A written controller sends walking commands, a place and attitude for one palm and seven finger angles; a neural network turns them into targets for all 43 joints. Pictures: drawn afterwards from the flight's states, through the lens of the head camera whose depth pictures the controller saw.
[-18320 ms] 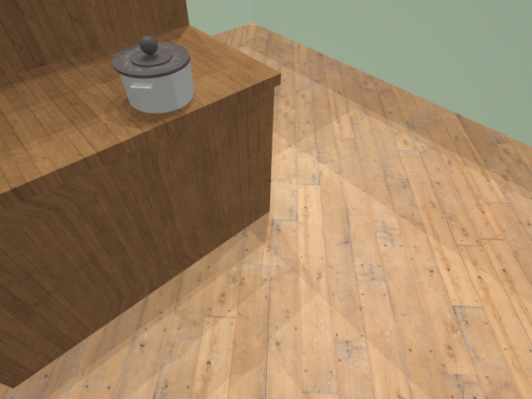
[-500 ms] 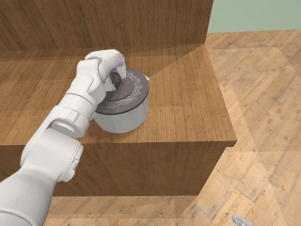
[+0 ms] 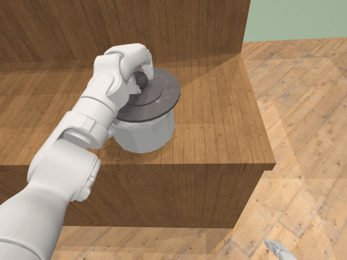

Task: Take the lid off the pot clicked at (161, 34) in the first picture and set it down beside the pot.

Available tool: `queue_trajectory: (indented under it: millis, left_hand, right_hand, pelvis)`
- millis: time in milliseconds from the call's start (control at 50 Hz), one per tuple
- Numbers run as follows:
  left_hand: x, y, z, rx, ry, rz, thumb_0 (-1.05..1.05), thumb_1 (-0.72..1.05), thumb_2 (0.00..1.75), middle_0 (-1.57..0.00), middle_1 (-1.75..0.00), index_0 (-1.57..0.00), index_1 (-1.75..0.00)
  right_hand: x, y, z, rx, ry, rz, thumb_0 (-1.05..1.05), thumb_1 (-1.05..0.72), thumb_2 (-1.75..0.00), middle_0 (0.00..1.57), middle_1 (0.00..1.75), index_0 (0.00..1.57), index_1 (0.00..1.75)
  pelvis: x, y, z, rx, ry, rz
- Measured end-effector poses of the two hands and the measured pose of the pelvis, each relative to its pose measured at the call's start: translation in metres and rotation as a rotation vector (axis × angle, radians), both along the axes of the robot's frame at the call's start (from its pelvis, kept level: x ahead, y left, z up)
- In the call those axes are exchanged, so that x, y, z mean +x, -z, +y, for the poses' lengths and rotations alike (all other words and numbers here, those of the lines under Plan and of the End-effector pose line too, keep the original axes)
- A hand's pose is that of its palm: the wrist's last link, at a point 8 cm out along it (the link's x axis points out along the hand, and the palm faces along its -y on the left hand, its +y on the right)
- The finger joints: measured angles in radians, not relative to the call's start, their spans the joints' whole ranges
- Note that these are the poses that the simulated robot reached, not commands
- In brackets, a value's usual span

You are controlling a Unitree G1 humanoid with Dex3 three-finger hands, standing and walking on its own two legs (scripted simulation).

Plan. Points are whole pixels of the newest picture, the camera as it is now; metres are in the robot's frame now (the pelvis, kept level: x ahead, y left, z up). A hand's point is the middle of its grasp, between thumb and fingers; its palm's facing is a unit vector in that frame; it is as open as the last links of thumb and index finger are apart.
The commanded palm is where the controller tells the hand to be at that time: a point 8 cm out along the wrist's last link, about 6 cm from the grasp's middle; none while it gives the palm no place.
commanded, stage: lift the lid straight up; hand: left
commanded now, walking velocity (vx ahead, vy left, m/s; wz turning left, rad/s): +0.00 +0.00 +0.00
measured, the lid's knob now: (138, 80) +0.50 +0.08 +0.16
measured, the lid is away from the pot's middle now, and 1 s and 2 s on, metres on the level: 0.02 0.01 0.08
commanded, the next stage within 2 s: move the lid sideways beside the pot in 1.40 s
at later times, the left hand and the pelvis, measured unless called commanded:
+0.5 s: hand (124, 62) +0.48 +0.09 +0.23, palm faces -0.28 -0.07 -0.96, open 7.7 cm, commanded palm +0.46 +0.10 +0.30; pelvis +0.00 +0.00 +0.00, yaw +0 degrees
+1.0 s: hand (112, 47) +0.47 +0.10 +0.27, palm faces -0.20 -0.05 -0.98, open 7.7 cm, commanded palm +0.46 +0.10 +0.34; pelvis -0.01 +0.01 +0.00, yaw +1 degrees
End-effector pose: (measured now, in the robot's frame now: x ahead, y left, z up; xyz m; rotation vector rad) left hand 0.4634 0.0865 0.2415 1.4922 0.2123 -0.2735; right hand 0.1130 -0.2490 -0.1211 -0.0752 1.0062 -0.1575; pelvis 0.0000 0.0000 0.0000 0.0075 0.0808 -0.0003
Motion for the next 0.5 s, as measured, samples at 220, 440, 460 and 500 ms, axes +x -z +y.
queue_trajectory:
  millis: [220,440,460,500]
  left_hand:
    - [0.003,-0.018,0.002,0.015,-0.043,-0.001,-0.03,0.25,0.78,-0.85,-1.05,-0.61,-0.95]
    - [0.008,-0.038,0.006,0.001,-0.044,-0.014,-0.03,0.26,0.78,-0.87,-1.06,-0.6,-0.94]
    - [0.008,-0.04,0.007,0.001,-0.044,-0.017,-0.03,0.26,0.78,-0.87,-1.06,-0.6,-0.94]
    - [0.009,-0.042,0.008,0.003,-0.041,-0.025,-0.03,0.26,0.78,-0.87,-1.06,-0.6,-0.94]
  right_hand:
    - [-0.009,-0.001,-0.005,-0.016,0.009,-0.003,0.01,-0.9,-0.9,0.2,0.3,0.2,0.3]
    - [-0.018,-0.003,-0.011,-0.039,0.025,0.01,0.01,-0.9,-0.9,0.19,0.3,0.2,0.3]
    - [-0.018,-0.003,-0.011,-0.04,0.025,0.01,0.01,-0.9,-0.9,0.19,0.3,0.2,0.3]
    - [-0.018,-0.004,-0.011,-0.042,0.023,0.008,0.01,-0.9,-0.9,0.19,0.3,0.2,0.3]
  pelvis:
    - [-0.003,0.0,-0.004,0.001,0.001,0.0]
    - [-0.001,-0.001,-0.003,0.001,0.004,-0.002]
    - [-0.001,-0.001,-0.002,0.0,0.005,-0.002]
    - [-0.001,-0.001,-0.002,0.0,0.005,-0.001]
